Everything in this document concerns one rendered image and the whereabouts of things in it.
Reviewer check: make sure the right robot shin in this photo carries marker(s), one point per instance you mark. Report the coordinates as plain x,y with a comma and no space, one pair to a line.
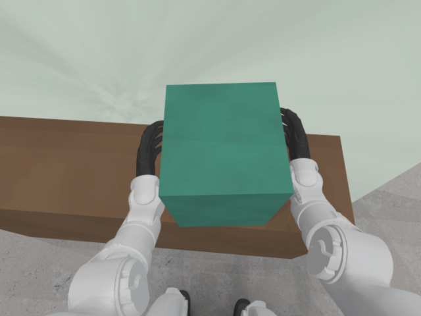
257,303

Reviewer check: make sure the pedestal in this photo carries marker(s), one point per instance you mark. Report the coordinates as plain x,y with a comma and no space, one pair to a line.
70,180

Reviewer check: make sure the robot right forearm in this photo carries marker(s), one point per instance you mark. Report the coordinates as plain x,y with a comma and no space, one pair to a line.
309,207

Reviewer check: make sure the robot left hand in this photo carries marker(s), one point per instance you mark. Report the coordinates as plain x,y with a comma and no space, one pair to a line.
147,153

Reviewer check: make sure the robot left forearm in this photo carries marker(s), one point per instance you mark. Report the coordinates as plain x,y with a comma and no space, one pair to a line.
138,233

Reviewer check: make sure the left robot shin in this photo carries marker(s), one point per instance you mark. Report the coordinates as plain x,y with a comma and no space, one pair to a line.
173,291

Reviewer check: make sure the robot right upper arm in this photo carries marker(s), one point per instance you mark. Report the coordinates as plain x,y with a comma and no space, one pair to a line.
355,268

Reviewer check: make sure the robot shin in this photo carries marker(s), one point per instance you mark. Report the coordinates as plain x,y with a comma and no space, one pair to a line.
257,303
173,291

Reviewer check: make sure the robot right hand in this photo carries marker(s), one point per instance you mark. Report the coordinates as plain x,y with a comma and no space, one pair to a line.
296,138

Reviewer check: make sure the carton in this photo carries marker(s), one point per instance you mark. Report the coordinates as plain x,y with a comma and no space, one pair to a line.
224,158

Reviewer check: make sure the robot left upper arm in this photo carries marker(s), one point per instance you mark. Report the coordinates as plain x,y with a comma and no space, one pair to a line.
113,287

